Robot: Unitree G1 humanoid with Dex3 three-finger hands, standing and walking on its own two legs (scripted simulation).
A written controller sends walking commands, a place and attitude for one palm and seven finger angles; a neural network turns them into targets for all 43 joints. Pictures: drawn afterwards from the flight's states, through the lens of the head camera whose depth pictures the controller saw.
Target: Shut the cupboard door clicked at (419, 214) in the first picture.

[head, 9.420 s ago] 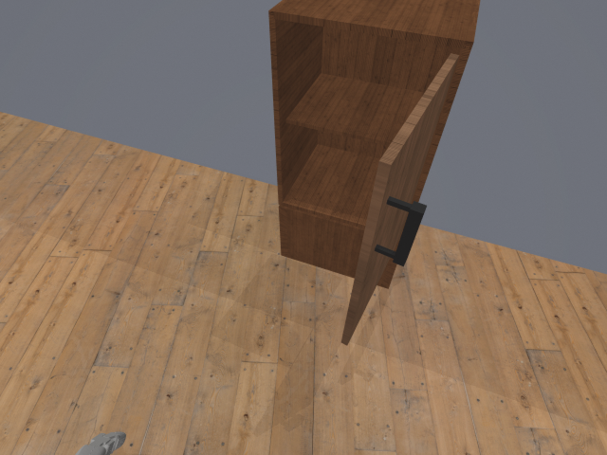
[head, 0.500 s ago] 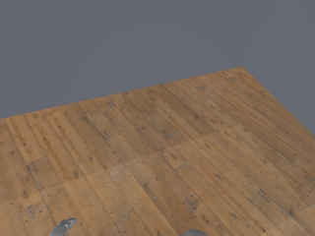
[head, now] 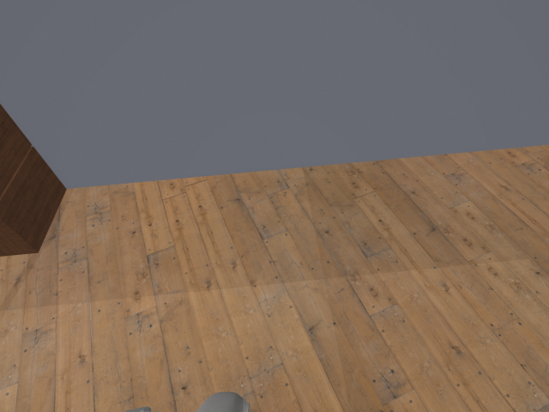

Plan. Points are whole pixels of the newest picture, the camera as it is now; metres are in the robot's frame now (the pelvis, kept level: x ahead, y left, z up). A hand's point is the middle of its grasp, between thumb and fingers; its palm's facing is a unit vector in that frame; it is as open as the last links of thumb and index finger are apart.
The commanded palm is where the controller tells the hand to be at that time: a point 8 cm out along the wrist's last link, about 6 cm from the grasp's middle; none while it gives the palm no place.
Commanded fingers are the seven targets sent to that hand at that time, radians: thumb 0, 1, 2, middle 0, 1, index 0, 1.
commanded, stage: walk to a spot facing it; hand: left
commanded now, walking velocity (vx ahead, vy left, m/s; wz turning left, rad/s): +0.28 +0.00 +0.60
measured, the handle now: out of the picture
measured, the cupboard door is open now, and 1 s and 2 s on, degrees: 82 82 82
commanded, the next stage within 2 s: turn to face it in 1.66 s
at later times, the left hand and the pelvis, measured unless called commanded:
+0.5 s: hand out of the picture +0.11 +0.32 -0.17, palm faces +0.31 -0.93 -0.20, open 7.4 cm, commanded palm none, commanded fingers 0.00 0.90 0.90 -0.20 -0.30 -0.20 -0.30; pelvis +0.11 +0.11 +0.00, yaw +16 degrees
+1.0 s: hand (123, 337) +0.28 +0.31 -0.17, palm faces +0.47 -0.85 -0.22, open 7.2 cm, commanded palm none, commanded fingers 0.00 0.90 0.90 -0.20 -0.30 -0.20 -0.30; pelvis +0.33 +0.12 +0.00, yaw +26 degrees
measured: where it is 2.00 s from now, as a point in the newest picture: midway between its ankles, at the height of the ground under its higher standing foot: (206, 294)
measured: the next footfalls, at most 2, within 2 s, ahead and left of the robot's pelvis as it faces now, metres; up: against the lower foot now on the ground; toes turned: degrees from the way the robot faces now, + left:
left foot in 0.22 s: +0.06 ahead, +0.17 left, +0.00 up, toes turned +16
right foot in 0.76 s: +0.43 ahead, +0.06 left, +0.00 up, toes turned +13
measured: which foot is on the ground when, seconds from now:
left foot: up 0.00-0.20, down 0.22-0.76, up 0.78-1.00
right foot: down 0.00-0.22, up 0.24-0.74, down 0.76-1.00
